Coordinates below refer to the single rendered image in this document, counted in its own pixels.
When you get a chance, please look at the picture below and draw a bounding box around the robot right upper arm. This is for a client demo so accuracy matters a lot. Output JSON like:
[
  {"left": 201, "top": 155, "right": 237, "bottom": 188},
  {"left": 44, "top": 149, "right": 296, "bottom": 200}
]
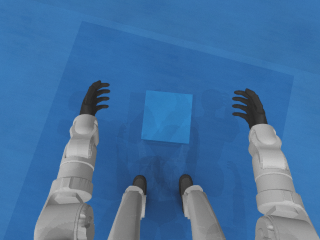
[{"left": 255, "top": 214, "right": 319, "bottom": 240}]

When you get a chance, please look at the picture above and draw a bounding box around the robot left upper arm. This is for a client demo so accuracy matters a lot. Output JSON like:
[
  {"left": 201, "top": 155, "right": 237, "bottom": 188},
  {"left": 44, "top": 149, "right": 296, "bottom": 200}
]
[{"left": 35, "top": 202, "right": 95, "bottom": 240}]

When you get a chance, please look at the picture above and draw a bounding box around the right robot shin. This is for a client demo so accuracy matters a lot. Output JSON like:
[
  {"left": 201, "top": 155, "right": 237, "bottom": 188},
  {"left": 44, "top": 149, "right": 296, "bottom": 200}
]
[{"left": 184, "top": 185, "right": 208, "bottom": 198}]

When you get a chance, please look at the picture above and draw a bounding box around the carton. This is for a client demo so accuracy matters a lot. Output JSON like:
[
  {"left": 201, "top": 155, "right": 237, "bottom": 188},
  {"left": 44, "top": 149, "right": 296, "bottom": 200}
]
[{"left": 141, "top": 90, "right": 193, "bottom": 145}]

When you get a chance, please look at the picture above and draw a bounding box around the robot left hand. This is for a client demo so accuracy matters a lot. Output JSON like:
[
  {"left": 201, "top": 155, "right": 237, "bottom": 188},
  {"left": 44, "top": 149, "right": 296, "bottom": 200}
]
[{"left": 79, "top": 80, "right": 110, "bottom": 116}]

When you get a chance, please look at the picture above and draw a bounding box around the right robot forearm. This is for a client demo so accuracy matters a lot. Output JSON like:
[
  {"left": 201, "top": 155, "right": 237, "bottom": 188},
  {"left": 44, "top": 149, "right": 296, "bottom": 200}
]
[{"left": 248, "top": 123, "right": 320, "bottom": 240}]

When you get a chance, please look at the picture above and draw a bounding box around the robot left thigh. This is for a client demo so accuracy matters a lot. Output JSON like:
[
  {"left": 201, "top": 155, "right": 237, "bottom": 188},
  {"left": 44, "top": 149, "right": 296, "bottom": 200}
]
[{"left": 107, "top": 190, "right": 146, "bottom": 240}]

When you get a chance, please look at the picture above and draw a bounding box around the left robot forearm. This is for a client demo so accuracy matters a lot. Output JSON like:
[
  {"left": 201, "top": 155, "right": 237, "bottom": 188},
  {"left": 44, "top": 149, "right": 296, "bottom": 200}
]
[{"left": 34, "top": 114, "right": 99, "bottom": 240}]

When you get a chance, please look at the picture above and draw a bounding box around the robot right hand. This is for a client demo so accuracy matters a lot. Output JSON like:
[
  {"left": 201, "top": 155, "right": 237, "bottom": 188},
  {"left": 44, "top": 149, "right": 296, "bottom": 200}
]
[{"left": 232, "top": 88, "right": 268, "bottom": 130}]

